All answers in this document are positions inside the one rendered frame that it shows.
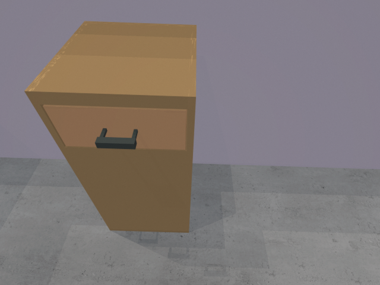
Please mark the cabinet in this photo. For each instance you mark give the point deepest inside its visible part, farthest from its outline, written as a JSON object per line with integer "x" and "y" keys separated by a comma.
{"x": 144, "y": 65}

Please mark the handle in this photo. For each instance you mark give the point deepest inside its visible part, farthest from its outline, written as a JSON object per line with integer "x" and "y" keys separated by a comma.
{"x": 115, "y": 142}

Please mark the drawer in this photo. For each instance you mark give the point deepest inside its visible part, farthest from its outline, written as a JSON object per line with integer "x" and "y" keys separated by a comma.
{"x": 157, "y": 128}

